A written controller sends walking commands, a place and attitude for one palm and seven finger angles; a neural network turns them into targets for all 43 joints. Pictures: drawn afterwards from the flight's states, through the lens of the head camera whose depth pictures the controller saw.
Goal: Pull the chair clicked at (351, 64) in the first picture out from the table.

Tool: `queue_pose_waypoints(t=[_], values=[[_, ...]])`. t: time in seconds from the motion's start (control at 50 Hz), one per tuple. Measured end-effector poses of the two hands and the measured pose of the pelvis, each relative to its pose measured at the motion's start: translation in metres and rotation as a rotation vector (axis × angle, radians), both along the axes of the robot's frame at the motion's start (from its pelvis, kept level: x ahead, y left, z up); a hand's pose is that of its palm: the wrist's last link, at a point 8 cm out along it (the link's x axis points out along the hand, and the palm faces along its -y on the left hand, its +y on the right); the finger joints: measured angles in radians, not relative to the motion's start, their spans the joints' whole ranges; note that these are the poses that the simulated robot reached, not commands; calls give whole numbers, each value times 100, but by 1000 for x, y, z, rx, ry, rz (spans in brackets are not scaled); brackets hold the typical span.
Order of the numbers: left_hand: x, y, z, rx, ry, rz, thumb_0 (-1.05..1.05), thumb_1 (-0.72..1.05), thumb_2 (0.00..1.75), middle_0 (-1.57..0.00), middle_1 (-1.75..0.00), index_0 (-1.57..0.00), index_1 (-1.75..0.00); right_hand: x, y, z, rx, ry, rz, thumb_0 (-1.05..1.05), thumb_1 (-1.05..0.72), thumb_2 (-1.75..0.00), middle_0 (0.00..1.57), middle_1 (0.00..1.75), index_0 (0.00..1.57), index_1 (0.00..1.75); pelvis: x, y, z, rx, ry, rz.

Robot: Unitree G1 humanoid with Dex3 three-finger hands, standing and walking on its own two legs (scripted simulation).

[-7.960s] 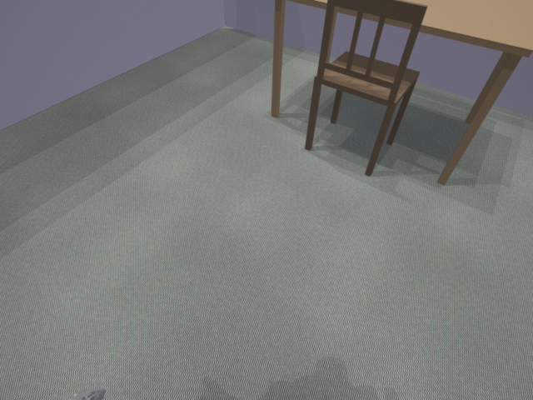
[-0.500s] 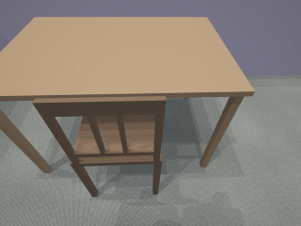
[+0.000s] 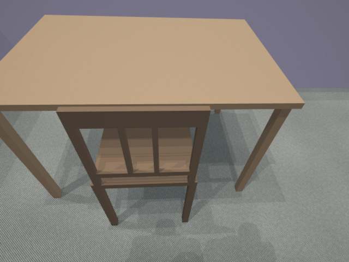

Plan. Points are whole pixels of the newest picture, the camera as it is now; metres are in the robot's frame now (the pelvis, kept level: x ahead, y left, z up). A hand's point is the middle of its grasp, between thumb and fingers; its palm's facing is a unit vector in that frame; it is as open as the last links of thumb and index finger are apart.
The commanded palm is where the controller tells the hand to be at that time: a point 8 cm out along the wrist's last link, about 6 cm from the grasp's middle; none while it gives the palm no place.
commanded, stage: look again from close up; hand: left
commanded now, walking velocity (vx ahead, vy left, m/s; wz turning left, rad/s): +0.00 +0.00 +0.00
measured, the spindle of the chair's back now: (126, 151) +0.46 +0.19 -0.09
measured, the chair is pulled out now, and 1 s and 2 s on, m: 0.00 0.00 0.00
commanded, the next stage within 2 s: raise the hand toward the chair's back in 0.52 s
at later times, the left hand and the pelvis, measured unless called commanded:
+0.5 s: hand out of the picture -0.03 +0.20 -0.17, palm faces +0.00 -0.98 -0.19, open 7.4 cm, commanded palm none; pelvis +0.00 +0.02 +0.01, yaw -1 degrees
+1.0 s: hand (104, 249) +0.16 +0.17 -0.04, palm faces +0.04 -1.00 +0.02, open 8.9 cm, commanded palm +0.12 +0.24 -0.05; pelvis -0.06 -0.02 -0.08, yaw +0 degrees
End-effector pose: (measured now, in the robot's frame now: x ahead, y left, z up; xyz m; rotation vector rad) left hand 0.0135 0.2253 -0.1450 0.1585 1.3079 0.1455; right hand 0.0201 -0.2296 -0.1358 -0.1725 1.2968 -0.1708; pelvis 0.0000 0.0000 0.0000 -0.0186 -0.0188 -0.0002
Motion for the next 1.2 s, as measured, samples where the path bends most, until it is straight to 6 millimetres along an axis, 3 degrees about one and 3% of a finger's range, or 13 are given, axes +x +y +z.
queue_pose_waypoints(t=[0.26, 0.44, 0.64, 0.68, 0.8, 0.86, 0.9, 0.94, 1.02, 1.06, 1.14, 1.2], values=[[-22, 26, 6, 11, 66, -7, 0, 91, 90, -20, -30, -20, -30, -4, 17, 7, 8, 13, 10, 0, -92, -90, 20, 30, 20, 30, -5, 18, 7, 16, 20, -7], [-42, 22, 6, -2, 126, 7, 0, 91, 90, -20, -30, -20, -30, -6, 20, 7, 10, 30, 8, 0, -91, -90, 20, 30, 20, 30, -4, 20, 8, 20, 12, -9], [-47, 11, 4, -19, 128, 7, 0, 90, 90, -20, -30, -20, -30, -9, 19, 7, 8, 36, 5, 0, -92, -90, 20, 30, 20, 30, -5, 19, 9, 17, 5, -6], [-17, 17, 21, 0, -45, 90, 1, 90, 90, -20, -30, -21, -30, -3, 16, 12, -17, -46, 13, 0, -92, -90, 20, 30, 20, 30, -10, 18, 8, 13, 3, -2], [116, 17, 124, 27, -860, 46, 1, 85, 88, -19, -29, -20, -29, 41, 2, 27, -18, -434, 102, 1, -91, -90, 21, 30, 20, 30, -33, 10, -6, 32, 53, 25], [152, 10, 150, -39, -1199, -5, 1, 80, 86, -18, -28, -19, -29, 66, -11, 30, -39, -563, 144, 1, -90, -90, 21, 30, 20, 30, -45, 2, -24, 20, 133, 11], [155, 3, 152, -90, -1363, -64, 0, 77, 84, -18, -28, -19, -28, 83, -21, 31, -54, -644, 164, 1, -90, -90, 21, 30, 20, 30, -52, -5, -41, 18, 178, -5], [147, -3, 140, -122, -1418, -116, 0, 72, 82, -18, -27, -18, -27, 100, -30, 31, -68, -715, 179, 1, -90, -90, 21, 30, 20, 30, -57, -10, -58, 17, 208, -13], [114, -6, 90, -147, -1260, -73, 0, 63, 79, -17, -26, -18, -26, 129, -39, 27, -90, -799, 202, 1, -90, -90, 20, 30, 20, 30, -61, -20, -83, 15, 237, -6], [96, -2, 75, -111, -1190, -17, 0, 58, 77, -17, -25, -18, -25, 140, -40, 24, -98, -819, 214, 1, -90, -90, 20, 30, 20, 30, -60, -25, -90, 8, 248, 0], [80, 4, 85, -8, -1230, 21, 1, 49, 73, -16, -24, -16, -24, 149, -32, 9, -89, -801, 241, 1, -90, -90, 20, 30, 20, 30, -55, -33, -96, -17, 259, 17], [91, 3, 101, 6, -1310, -33, 1, 42, 70, -15, -23, -15, -23, 147, -23, -10, -56, -748, 253, 1, -90, -90, 20, 30, 20, 30, -51, -36, -98, -32, 272, 27]])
